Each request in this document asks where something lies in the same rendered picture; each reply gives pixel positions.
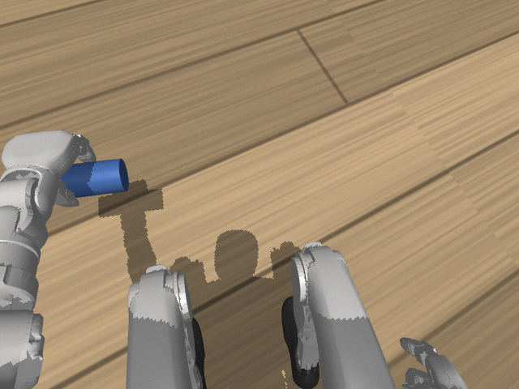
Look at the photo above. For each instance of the left robot foot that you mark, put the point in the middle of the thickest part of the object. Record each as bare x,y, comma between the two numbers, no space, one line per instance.
199,353

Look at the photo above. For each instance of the left robot arm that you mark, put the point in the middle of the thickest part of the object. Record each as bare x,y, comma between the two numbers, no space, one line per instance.
27,196

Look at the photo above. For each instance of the left robot hand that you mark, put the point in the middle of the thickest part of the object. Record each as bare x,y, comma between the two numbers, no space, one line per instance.
53,150

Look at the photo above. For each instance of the right robot foot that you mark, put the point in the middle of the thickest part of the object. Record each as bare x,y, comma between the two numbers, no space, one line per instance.
306,379

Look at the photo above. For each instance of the can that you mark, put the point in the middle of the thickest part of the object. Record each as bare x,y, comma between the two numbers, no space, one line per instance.
96,178

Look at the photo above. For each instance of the right robot hand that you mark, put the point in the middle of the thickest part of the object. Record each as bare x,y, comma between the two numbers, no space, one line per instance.
441,373

